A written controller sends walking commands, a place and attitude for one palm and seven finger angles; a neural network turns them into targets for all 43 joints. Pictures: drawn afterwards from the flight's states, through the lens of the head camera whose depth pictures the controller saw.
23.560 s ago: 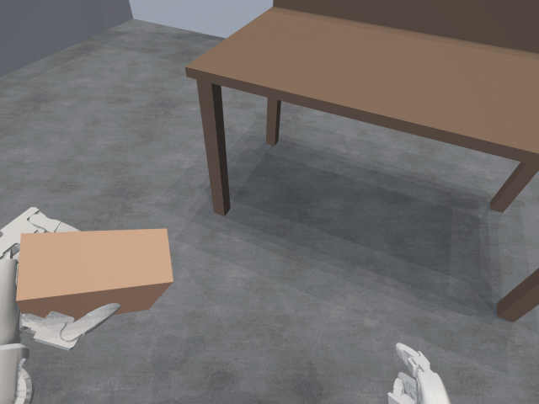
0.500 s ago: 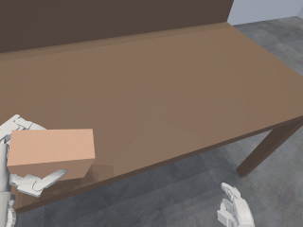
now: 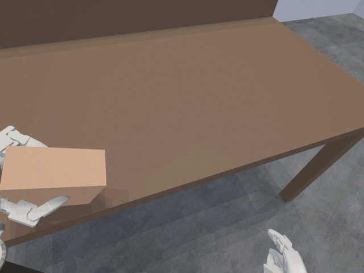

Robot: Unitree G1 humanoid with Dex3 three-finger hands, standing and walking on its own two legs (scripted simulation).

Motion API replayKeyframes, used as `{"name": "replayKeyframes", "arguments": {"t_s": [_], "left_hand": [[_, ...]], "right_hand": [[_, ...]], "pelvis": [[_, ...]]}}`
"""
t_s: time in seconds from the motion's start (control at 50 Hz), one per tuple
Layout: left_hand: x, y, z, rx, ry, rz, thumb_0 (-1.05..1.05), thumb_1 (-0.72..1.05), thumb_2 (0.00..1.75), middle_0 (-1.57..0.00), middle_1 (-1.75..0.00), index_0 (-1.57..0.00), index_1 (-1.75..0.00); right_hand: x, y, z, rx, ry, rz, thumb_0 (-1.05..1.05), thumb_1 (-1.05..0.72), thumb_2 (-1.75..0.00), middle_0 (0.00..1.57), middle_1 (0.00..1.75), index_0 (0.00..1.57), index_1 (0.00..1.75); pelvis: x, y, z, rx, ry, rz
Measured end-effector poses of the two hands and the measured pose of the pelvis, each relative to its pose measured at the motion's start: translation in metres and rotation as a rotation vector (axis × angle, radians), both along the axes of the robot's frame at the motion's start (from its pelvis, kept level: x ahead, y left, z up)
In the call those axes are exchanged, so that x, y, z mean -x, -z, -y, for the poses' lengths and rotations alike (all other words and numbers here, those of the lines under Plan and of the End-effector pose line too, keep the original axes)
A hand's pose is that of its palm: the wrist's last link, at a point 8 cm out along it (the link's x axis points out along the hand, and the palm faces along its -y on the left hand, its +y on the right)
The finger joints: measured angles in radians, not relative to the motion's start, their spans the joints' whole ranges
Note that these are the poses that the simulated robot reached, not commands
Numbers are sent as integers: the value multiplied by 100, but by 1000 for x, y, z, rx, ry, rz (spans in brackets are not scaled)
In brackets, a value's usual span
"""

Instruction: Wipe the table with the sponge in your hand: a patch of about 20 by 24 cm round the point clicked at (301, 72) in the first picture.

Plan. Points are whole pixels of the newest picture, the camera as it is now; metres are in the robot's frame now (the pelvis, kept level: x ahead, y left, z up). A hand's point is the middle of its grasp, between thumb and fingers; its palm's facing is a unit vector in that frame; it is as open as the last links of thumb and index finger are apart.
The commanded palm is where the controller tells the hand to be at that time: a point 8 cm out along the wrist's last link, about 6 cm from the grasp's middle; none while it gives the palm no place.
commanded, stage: shuffle to correct the standing spot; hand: left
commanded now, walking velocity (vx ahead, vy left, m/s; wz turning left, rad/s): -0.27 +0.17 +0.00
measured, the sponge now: (70, 179) +0.24 +0.23 +0.12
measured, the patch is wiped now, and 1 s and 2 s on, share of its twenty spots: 0.00 0.00 0.00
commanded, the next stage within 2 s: come to a stop and stand still in 0.40 s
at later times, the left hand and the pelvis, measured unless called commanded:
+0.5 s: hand out of the picture +0.18 +0.30 +0.18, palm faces +0.34 -0.79 -0.51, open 10.3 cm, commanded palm +0.11 +0.34 +0.18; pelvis -0.04 +0.06 -0.01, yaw +3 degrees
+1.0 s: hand out of the picture +0.11 +0.35 +0.17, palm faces +0.34 -0.82 -0.47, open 10.3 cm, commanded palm +0.06 +0.38 +0.18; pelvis -0.10 +0.10 -0.01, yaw -1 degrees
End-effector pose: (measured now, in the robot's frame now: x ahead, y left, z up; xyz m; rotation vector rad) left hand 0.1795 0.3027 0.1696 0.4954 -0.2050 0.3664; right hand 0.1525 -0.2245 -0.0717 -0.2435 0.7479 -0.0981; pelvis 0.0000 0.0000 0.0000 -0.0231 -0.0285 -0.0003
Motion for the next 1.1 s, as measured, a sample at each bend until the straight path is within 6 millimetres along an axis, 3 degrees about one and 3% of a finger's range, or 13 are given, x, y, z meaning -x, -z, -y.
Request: {"name": "replayKeyframes", "arguments": {"t_s": [0.1,0.18,0.3,0.38,0.48,0.58,0.72,0.78,0.86,0.94,1.04,1.1], "left_hand": [[4,-16,-1,9,17,117,0,-51,100,-77,-132,-73,-132],[1,-6,-2,27,80,93,0,-51,100,-77,-132,-74,-132],[0,10,-29,-36,93,16,0,-51,100,-77,-132,-74,-131],[12,-3,-40,-103,80,50,0,-52,100,-77,-132,-74,-131],[34,-25,-35,-148,113,97,0,-52,100,-77,-132,-74,-131],[56,-20,-46,-135,128,93,0,-52,100,-77,-132,-74,-131],[55,17,-82,-12,28,53,0,-52,100,-77,-132,-74,-131],[58,6,-75,-9,66,63,0,-52,100,-77,-132,-74,-131],[77,-22,-56,-94,172,141,0,-52,101,-77,-132,-74,-131],[97,-33,-64,-142,196,143,0,-52,101,-77,-132,-74,-131],[112,-3,-104,-57,69,89,0,-52,101,-78,-131,-74,-131],[119,17,-117,25,-8,36,0,-52,101,-78,-131,-74,-131]], "right_hand": [[-12,-5,-10,14,-39,52,1,-91,-90,20,30,21,30],[-21,-9,-22,18,-30,91,1,-91,-90,20,30,21,30],[-25,-11,-47,24,-50,96,1,-91,-90,20,30,20,30],[-24,-3,-66,7,-120,74,1,-91,-90,20,30,20,30],[-16,12,-86,-37,-188,38,1,-91,-90,20,30,21,30],[4,15,-92,-45,-140,2,1,-91,-90,20,30,21,30],[43,7,-90,18,-28,39,1,-91,-90,20,30,21,30],[63,1,-92,-4,-9,53,1,-91,-90,20,30,21,30],[87,2,-92,-34,8,63,1,-91,-90,20,30,21,30],[111,10,-89,-37,61,25,1,-91,-90,20,30,21,30],[140,15,-87,9,117,-5,1,-91,-90,20,30,21,30],[153,14,-94,12,116,-6,1,-91,-90,20,30,20,30]], "pelvis": [[3,1,-13,10,3,-13],[3,4,-27,7,6,-24],[11,8,-42,-7,-2,-31],[17,10,-48,-5,-19,-44],[32,9,-56,31,-36,-48],[46,11,-64,20,-8,-53],[69,15,-84,-40,13,-11],[80,10,-88,-20,7,1],[89,12,-91,-6,11,1],[99,13,-97,18,0,10],[109,18,-108,-14,9,12],[118,14,-114,-30,26,35]]}}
